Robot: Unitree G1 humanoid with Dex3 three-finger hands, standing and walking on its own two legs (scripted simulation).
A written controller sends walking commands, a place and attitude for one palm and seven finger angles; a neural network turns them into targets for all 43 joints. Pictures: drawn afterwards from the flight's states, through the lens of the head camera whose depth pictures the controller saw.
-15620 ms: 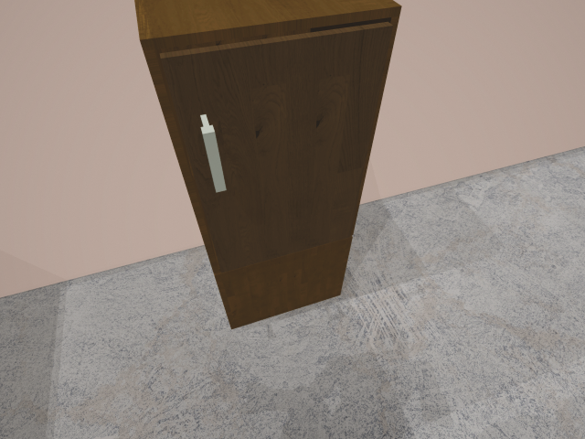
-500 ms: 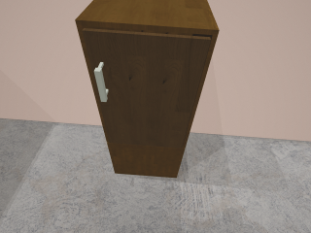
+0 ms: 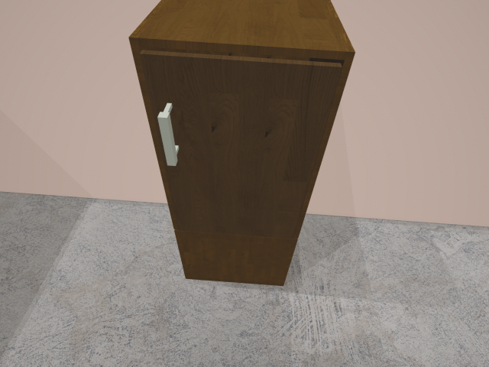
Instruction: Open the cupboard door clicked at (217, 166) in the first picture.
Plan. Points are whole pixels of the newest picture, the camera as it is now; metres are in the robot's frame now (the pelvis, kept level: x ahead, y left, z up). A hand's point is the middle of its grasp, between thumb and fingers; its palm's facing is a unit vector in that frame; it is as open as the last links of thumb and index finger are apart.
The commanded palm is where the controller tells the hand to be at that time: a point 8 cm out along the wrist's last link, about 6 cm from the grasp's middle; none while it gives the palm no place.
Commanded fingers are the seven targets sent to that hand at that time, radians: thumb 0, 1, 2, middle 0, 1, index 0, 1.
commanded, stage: come to a stop and stand still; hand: left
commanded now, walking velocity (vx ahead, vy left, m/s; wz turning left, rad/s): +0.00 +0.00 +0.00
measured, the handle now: (170, 135) +0.57 +0.21 +0.06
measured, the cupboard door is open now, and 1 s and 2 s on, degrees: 0 0 0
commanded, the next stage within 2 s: look again from close up in 0.44 s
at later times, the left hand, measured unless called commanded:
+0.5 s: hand out of the picture -0.03 +0.16 -0.18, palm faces +0.03 -0.99 -0.15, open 7.3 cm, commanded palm none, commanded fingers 0.00 0.90 0.90 -0.20 -0.30 -0.20 -0.30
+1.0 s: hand out of the picture -0.02 +0.14 -0.18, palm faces +0.03 -0.99 -0.14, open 7.3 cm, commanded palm none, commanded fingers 0.00 0.90 0.90 -0.20 -0.30 -0.20 -0.30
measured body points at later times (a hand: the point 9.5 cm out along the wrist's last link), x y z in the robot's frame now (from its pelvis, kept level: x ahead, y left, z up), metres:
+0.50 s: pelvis -0.01 +0.00 +0.00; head +0.00 +0.01 +0.45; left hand -0.03 +0.21 -0.16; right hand -0.01 -0.22 -0.15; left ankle +0.00 +0.07 -0.74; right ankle -0.01 -0.14 -0.74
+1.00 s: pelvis +0.00 -0.01 +0.00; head +0.00 +0.00 +0.45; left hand -0.02 +0.19 -0.16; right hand -0.02 -0.22 -0.15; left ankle +0.00 +0.07 -0.74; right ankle -0.01 -0.14 -0.74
